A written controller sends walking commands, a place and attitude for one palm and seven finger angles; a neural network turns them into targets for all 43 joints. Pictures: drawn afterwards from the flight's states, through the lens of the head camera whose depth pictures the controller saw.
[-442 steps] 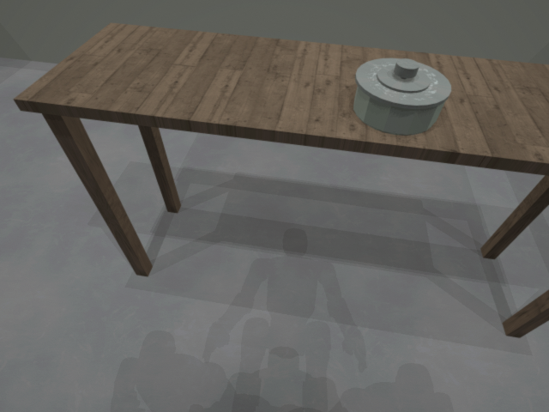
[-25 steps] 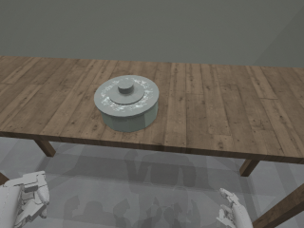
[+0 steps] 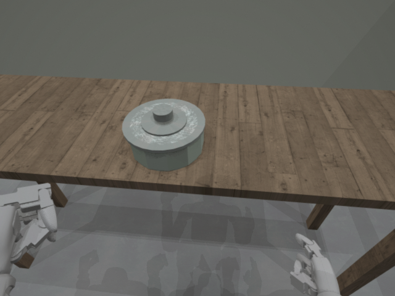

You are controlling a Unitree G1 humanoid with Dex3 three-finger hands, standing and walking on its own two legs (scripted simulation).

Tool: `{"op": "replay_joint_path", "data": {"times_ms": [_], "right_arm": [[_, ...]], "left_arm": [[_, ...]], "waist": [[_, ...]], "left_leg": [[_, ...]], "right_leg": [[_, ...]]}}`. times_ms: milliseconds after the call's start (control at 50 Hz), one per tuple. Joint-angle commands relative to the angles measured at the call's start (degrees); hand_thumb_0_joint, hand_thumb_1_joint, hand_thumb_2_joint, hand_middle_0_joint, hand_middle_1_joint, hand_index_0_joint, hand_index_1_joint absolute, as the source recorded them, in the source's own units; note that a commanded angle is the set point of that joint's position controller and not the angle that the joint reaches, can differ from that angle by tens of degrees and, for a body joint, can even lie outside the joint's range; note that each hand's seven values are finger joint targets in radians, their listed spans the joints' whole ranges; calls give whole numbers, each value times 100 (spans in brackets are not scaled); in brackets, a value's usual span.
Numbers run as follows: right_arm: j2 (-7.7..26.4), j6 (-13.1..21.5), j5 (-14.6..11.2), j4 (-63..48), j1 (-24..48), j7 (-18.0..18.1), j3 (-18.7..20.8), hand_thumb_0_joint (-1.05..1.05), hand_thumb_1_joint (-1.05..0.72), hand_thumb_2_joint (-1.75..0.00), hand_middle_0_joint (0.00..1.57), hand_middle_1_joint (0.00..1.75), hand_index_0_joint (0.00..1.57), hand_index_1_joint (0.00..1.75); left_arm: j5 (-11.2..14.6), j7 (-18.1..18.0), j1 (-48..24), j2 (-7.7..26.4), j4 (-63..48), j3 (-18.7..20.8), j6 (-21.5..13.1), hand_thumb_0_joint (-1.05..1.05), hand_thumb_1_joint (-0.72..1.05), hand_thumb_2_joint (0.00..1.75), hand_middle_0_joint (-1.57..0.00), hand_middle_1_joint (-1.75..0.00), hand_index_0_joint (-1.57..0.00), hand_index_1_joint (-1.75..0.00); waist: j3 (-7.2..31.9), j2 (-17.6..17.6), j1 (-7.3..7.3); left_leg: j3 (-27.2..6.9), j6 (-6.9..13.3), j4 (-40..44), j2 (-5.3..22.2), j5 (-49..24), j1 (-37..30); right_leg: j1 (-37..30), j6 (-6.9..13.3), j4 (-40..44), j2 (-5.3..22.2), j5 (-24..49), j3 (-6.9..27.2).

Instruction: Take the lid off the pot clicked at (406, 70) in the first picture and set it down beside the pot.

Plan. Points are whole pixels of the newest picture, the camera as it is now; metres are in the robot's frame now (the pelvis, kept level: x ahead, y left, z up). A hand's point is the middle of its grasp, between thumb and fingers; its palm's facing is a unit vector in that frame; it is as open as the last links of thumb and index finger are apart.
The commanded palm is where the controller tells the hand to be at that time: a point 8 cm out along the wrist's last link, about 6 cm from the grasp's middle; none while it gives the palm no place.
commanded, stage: raise the hand higher, near the body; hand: left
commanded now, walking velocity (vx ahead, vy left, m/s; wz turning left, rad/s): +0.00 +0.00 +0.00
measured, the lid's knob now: (162, 112) +0.46 +0.15 +0.15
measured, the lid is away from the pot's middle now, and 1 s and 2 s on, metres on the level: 0.00 0.00 0.00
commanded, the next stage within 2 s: reach forward and open the fingers in 0.16 s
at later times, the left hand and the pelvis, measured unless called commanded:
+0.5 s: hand (34, 205) +0.17 +0.26 +0.19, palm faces +0.30 -0.22 -0.93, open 2.9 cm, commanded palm +0.14 +0.27 +0.24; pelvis -0.02 +0.02 -0.01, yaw +0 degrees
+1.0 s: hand (50, 182) +0.21 +0.26 +0.19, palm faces -0.07 -0.05 -1.00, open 6.7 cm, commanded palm +0.19 +0.26 +0.26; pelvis -0.05 +0.01 +0.00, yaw +1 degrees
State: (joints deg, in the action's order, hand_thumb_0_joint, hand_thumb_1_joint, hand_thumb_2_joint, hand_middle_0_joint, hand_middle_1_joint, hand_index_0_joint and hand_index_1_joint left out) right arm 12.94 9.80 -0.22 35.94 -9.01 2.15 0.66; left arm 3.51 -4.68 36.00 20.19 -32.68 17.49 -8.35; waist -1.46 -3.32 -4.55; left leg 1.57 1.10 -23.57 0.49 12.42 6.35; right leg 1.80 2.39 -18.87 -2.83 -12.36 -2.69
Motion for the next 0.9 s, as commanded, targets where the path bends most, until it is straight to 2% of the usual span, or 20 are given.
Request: {"op": "replay_joint_path", "data": {"times_ms": [0,60,140,200,240,260,280,340,360,440,460,540,620,660,700,780,800,840,860,880], "right_arm": [[535,283,5,-908,816,38,157,0,-90,-90,20,30,20,30],[564,345,29,-919,795,-3,109,0,-90,-90,20,30,20,30],[547,304,23,-874,832,-24,122,0,-90,-90,20,30,20,30],[556,349,40,-838,836,-29,76,0,-90,-90,20,30,20,30],[565,366,47,-830,837,-52,75,0,-90,-90,20,30,20,30],[908,-42,151,-1055,788,-132,-52,0,-90,-90,20,30,20,30],[672,-250,60,-1356,971,-220,-25,0,-90,-90,20,30,20,30],[800,-733,-50,-1637,1055,-330,-14,0,-90,-90,20,30,20,30],[869,-882,-25,-1687,1101,-342,-25,0,-90,-90,20,30,20,30],[905,-1190,-203,-1708,1423,-354,-70,0,-90,-90,20,30,20,30],[974,-1228,-171,-1604,1281,-325,-58,0,-90,-90,20,30,20,30],[898,-1154,-293,-1680,1629,-341,-115,0,-90,-90,20,30,20,30],[942,-1158,-293,-1342,1479,-190,-169,0,-90,-90,20,30,20,30],[923,-1073,-277,-1413,1557,-173,-220,0,-90,-90,20,30,20,30],[885,-1057,-274,-1306,1559,-128,-238,0,-90,-90,20,30,20,30],[856,-1010,-280,-1310,1634,-174,-256,0,-90,-90,20,30,20,30],[886,-1023,-270,-1296,1614,-176,-248,0,-90,-90,20,30,20,30],[878,-957,-295,-1423,1745,-238,-228,0,-90,-90,20,30,20,30],[922,-995,-246,-1322,1623,-211,-254,0,-90,-90,20,30,20,30],[884,-1004,-267,-1294,1657,-193,-269,0,-90,-90,20,30,20,30]], "left_arm": [[60,-108,-556,831,-1093,696,-365,0,90,90,-130,-150,-130,-150],[44,-118,-818,934,-1454,729,-446,0,90,90,-130,-150,-130,-150],[102,-114,-845,927,-1139,863,-411,0,90,90,-130,-150,-130,-150],[87,-105,-1320,916,-1442,762,-505,0,90,90,-130,-150,-130,-150],[101,-133,-1307,1034,-1391,933,-495,0,90,90,-130,-150,-130,-150],[-1926,-263,-1322,2152,-1419,544,91,0,87,92,-129,-146,-129,-146],[-1810,-305,-1457,1464,-1837,316,389,0,84,94,-129,-143,-129,-143],[-2774,-331,-1019,2206,-1739,658,1089,0,76,100,-127,-132,-127,-132],[-3082,-270,-1530,2423,-1992,578,1221,0,74,103,-126,-129,-126,-129],[-3740,181,-1956,2656,-1126,320,1731,0,62,111,-124,-115,-124,-115],[-3883,311,-2440,2969,-1058,378,1733,0,59,113,-123,-111,-123,-111],[-4006,918,-2792,3035,-987,45,1902,0,45,122,-120,-97,-120,-97],[-4121,1466,-3992,3286,-95,-173,1913,0,31,130,-116,-83,-116,-83],[-4240,1692,-4725,3599,-193,-117,1876,0,24,134,-114,-76,-114,-76],[-4276,1899,-4898,3463,291,-345,1869,0,17,138,-111,-68,-111,-68],[-4293,2263,-5316,3438,592,-499,1834,0,2,147,-107,-54,-107,-54],[-4279,2329,-5257,3481,746,-461,1829,0,-1,149,-106,-51,-106,-51],[-4326,2417,-5220,3627,557,-300,1842,0,-8,153,-103,-44,-103,-44],[-4338,2493,-5691,3812,733,-263,1819,0,-12,155,-102,-40,-102,-40],[-4311,2536,-5841,3678,952,-419,1800,0,-15,157,-101,-36,-101,-36]], "waist": [[-13,194,17],[360,-239,3],[134,266,1],[229,-169,8],[306,-27,-5],[409,-525,-165],[296,-819,-171],[568,-354,-311],[798,-291,-258],[805,85,-157],[915,125,-161],[1188,-85,-222],[587,45,-127],[983,-131,-154],[782,-193,-133],[963,-152,-128],[864,-123,-155],[1204,-227,-184],[1211,-179,-165],[970,-14,-117]], "left_leg": [[-97,90,291,55,-847,-479],[-125,64,270,37,-954,-564],[-131,76,343,63,-787,-517],[-156,59,361,68,-788,-571],[-174,52,372,64,-830,-590],[-114,-17,246,-53,-920,168],[-71,-65,277,-36,-923,384],[-68,-32,88,-19,-607,607],[-70,-7,-24,-24,-653,607],[-181,43,-144,-33,-580,544],[-213,60,-129,-38,-587,563],[-337,85,-43,-105,-880,244],[-335,99,262,-103,-450,331],[-324,116,306,-178,-578,189],[-302,108,390,-175,-496,119],[-259,118,466,-240,-558,-19],[-246,121,515,-237,-479,43],[-264,116,466,-249,-648,-75],[-206,142,485,-303,-640,-49],[-197,140,520,-294,-521,-9]], "right_leg": [[738,-158,529,246,577,219],[557,-126,458,251,650,235],[643,-134,547,206,460,220],[602,-107,528,241,444,226],[544,-106,503,203,489,209],[706,-133,-184,209,466,151],[765,-69,-323,205,352,-43],[766,-39,-499,84,67,105],[856,-52,-571,120,54,129],[1049,-96,-500,69,-29,210],[1030,-117,-522,122,-11,201],[792,-108,-454,76,297,244],[983,-156,-186,103,-102,154],[722,-121,-147,113,-57,195],[838,-126,-48,83,-183,167],[695,-115,63,65,-172,174],[713,-122,118,69,-221,167],[517,-71,136,2,-48,287],[533,-100,155,100,-112,226],[650,-136,186,78,-239,184]]}}
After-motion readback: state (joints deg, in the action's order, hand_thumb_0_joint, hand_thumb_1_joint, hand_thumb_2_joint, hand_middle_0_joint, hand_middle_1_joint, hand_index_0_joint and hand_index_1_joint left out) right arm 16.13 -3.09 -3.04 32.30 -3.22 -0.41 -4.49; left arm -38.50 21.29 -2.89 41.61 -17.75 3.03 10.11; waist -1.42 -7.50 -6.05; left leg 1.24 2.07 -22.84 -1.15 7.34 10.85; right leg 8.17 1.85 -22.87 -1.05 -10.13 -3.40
